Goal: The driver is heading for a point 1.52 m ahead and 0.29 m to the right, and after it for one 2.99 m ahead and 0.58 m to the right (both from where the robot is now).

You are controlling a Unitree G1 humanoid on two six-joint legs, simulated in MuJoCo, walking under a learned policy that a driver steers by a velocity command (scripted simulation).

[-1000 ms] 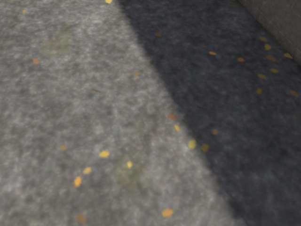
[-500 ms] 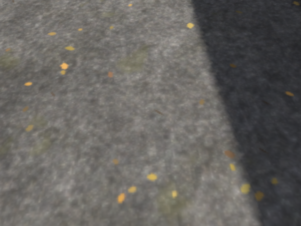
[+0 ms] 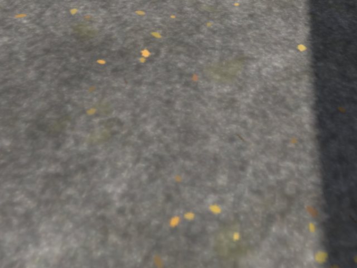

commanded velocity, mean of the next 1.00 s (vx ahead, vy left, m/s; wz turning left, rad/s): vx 0.26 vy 0.00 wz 0.06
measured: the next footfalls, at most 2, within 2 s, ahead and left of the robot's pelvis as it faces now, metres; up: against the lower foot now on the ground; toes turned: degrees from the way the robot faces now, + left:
right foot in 0.22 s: +0.04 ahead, -0.15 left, +0.00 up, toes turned +2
right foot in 0.94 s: +0.41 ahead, -0.14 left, +0.00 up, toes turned +0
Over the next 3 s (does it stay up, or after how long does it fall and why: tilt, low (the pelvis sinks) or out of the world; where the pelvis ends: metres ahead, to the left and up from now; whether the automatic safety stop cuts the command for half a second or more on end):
stays up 1.33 -0.05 -0.01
